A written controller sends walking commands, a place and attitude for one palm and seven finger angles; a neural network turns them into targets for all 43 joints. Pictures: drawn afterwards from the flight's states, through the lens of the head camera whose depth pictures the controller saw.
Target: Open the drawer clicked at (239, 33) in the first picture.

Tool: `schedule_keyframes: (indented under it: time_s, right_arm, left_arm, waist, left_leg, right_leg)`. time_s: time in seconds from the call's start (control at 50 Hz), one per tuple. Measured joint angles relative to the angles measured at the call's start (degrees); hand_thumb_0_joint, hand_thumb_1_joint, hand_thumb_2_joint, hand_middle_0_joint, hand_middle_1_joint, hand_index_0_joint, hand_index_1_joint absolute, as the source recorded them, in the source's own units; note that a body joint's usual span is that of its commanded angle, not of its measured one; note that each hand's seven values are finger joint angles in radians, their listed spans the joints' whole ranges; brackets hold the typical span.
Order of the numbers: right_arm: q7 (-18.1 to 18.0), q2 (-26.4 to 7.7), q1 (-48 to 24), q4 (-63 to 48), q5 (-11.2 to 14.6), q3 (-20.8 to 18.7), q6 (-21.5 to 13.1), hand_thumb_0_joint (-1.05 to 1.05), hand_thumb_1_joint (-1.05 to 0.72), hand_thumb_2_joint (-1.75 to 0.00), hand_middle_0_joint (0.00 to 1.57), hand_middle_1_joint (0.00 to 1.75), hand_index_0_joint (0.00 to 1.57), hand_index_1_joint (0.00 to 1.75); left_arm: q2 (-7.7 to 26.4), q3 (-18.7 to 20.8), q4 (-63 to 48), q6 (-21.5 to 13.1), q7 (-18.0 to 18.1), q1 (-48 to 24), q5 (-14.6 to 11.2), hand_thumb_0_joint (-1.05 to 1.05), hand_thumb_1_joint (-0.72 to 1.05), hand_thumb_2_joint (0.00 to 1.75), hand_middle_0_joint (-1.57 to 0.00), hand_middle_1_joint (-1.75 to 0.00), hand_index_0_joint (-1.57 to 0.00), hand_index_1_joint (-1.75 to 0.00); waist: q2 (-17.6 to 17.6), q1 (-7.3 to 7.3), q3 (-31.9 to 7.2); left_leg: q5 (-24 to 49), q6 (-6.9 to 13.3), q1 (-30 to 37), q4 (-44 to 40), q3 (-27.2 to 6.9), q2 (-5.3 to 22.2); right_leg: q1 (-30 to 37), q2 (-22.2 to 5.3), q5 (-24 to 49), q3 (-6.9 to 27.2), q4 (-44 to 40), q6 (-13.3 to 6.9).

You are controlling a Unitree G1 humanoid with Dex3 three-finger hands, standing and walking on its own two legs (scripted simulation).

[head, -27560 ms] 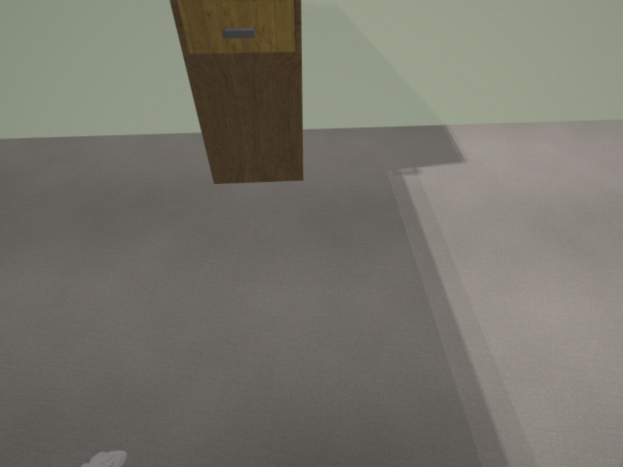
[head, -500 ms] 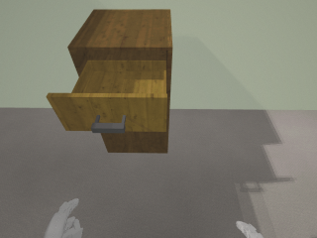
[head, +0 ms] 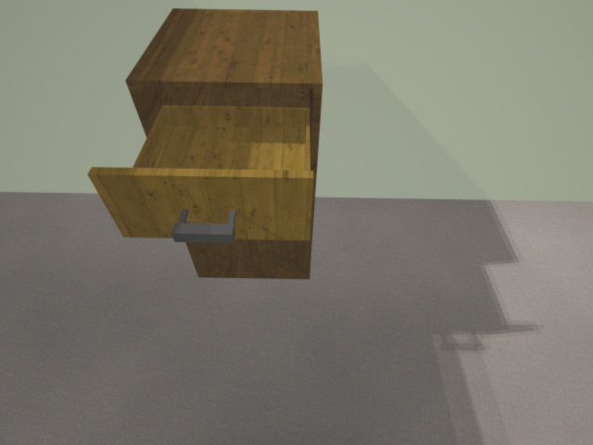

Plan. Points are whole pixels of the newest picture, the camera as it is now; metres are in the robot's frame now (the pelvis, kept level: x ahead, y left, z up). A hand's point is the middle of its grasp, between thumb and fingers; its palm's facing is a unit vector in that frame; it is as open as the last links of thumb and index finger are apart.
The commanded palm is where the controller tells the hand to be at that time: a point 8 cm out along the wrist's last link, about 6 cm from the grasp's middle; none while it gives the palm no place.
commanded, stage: let the arm hang, fingers relaxed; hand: left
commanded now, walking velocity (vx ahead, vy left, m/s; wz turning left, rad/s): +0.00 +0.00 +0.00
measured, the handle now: (206, 223) +0.49 +0.21 -0.04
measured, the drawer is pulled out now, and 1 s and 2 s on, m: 0.30 0.30 0.30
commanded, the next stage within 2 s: look to check the result in 0.42 s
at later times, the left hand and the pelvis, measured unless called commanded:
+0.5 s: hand out of the picture -0.01 +0.14 -0.18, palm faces +0.04 -0.99 -0.15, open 7.4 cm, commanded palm none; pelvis +0.01 -0.01 +0.00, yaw +0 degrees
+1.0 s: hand out of the picture +0.00 +0.13 -0.18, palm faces +0.05 -0.99 -0.16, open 7.4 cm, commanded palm none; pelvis +0.02 -0.02 +0.00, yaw +0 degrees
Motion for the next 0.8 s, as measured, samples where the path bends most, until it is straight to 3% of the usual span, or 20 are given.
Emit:
schedule_keyframes:
  time_s: [0.28, 0.8]
  right_arm:
    - [-0.09, 1.32, -1.0, 0.12, -0.24, -0.54, -0.72, 0.0, -0.91, -0.9, 0.2, 0.3, 0.2, 0.3]
    - [-0.46, 0.73, -1.49, 0.99, -0.08, -0.52, -0.81, 0.0, -0.91, -0.9, 0.2, 0.3, 0.19, 0.3]
  left_arm:
    - [-3.15, 0.14, -2.12, -1.23, 0.16, -3.44, 0.16, 0.0, 0.91, 0.9, -0.2, -0.3, -0.19, -0.3]
    - [-2.07, 0.5, -0.78, -1.21, 0.36, -3.52, -0.15, 0.0, 0.91, 0.9, -0.2, -0.3, -0.19, -0.3]
  waist:
    - [-0.54, -0.36, -1.84]
    - [-0.27, -0.41, -0.11]
  left_leg:
    - [-0.4, -0.47, -0.36, 0.67, 0.19, 0.31]
    - [-1.07, -1.52, 1.25, -0.35, -0.08, 1.13]
  right_leg:
    - [-0.8, 0.26, -0.74, 0.2, 1.41, -0.45]
    - [1.04, 1.18, -1.12, 0.09, -0.23, -1.33]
